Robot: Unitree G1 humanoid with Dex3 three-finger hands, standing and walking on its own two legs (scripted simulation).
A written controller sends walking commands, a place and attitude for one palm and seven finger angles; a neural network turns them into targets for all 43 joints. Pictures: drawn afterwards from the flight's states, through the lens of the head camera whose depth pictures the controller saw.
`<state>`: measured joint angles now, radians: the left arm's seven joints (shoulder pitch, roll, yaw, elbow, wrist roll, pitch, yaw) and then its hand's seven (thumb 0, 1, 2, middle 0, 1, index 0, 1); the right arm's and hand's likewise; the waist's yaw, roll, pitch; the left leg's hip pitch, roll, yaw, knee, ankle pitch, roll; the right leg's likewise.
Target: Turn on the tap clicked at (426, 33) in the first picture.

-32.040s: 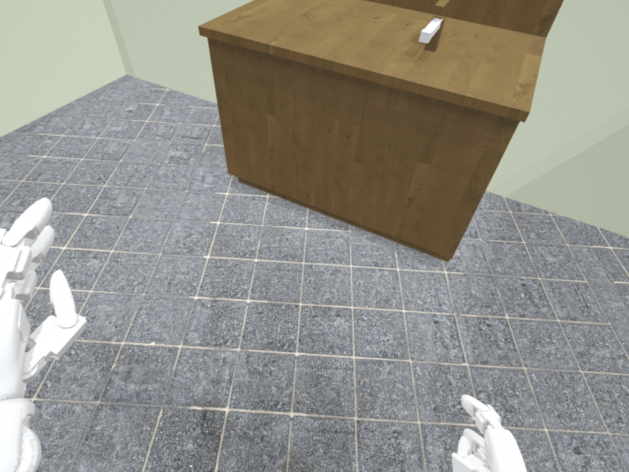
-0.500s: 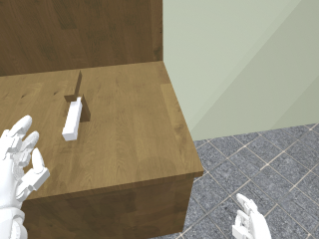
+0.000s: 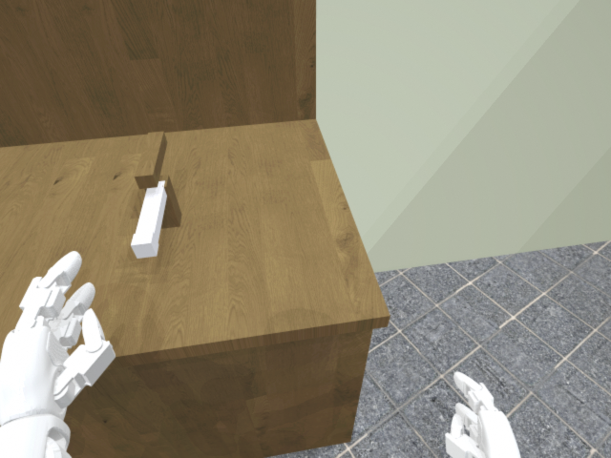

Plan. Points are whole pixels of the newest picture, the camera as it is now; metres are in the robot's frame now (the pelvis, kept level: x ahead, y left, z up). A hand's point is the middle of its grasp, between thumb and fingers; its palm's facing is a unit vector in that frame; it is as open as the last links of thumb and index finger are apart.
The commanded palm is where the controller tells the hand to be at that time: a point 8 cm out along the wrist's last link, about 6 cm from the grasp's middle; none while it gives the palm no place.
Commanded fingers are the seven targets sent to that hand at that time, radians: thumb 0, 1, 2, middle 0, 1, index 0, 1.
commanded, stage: turn the palm inward beside the body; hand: left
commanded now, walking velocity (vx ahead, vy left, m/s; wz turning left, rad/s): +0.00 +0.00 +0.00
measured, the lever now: (145, 245) +0.37 +0.29 +0.09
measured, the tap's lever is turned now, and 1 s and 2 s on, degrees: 0 0 0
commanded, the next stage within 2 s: reach beside the lever's end, fingers flat in 0.46 s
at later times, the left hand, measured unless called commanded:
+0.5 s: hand (136, 327) +0.20 +0.21 +0.15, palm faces +0.44 -0.89 -0.13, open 7.4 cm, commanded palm +0.15 +0.25 +0.16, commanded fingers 0.00 0.90 0.90 -0.20 -0.30 -0.20 -0.30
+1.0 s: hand (120, 317) +0.22 +0.23 +0.14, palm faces +0.46 -0.88 -0.11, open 7.4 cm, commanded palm +0.18 +0.28 +0.14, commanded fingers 0.00 0.90 0.90 -0.20 -0.29 -0.20 -0.29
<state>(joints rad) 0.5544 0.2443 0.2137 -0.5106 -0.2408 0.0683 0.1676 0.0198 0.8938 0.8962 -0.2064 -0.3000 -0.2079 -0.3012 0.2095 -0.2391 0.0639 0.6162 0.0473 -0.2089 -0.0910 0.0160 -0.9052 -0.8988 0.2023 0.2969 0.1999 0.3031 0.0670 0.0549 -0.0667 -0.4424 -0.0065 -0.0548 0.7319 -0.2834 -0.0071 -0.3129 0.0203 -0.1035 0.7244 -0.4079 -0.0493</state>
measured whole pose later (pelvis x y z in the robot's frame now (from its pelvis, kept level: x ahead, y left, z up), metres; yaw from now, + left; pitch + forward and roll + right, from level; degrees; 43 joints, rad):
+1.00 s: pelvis +0.01 -0.02 +0.00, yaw +0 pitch +1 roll +0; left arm 0.40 0.25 0.30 -0.30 -0.28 0.00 0.10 0.02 0.90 0.90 -0.20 -0.30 -0.21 -0.30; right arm 0.21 -0.26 0.04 0.67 0.05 -0.25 -0.11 0.02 -0.91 -0.90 0.20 0.30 0.20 0.30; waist 0.06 0.06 -0.06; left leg -0.43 0.01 -0.08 0.71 -0.29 -0.03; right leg -0.30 0.04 -0.12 0.70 -0.42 -0.08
